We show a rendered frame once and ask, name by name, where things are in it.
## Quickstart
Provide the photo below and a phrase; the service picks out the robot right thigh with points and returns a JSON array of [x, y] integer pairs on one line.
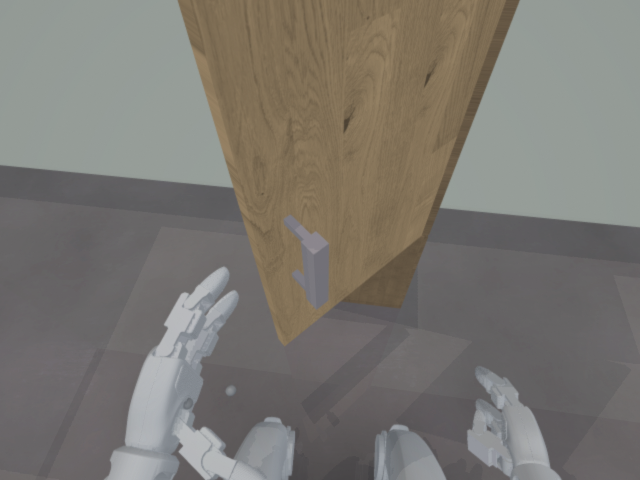
[[403, 455]]

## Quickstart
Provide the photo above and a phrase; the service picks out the cupboard door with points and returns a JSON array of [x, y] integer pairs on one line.
[[342, 113]]

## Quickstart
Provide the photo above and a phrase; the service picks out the robot thigh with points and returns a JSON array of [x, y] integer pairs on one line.
[[269, 448], [403, 455]]

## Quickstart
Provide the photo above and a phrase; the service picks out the left robot forearm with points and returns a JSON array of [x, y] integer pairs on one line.
[[132, 463]]

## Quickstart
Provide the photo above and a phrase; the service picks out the robot right hand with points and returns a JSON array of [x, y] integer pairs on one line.
[[515, 437]]

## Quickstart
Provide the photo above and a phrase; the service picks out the robot left hand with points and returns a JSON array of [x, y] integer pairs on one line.
[[170, 375]]

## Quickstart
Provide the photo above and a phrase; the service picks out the robot left thigh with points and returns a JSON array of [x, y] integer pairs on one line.
[[269, 448]]

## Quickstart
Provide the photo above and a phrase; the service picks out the handle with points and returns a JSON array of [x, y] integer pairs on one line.
[[315, 255]]

